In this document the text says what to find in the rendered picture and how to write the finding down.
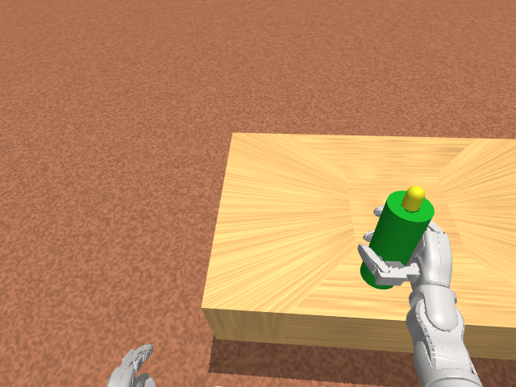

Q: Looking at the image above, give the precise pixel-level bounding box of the bottle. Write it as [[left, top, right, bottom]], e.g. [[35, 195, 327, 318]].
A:
[[360, 186, 435, 289]]

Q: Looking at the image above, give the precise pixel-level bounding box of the right robot arm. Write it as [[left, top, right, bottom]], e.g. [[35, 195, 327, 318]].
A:
[[406, 284, 483, 387]]

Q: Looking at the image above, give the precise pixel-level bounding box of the right robot hand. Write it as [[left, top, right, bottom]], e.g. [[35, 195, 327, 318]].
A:
[[358, 205, 452, 290]]

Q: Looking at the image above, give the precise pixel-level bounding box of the left robot hand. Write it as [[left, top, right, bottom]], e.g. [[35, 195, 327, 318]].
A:
[[106, 343, 156, 387]]

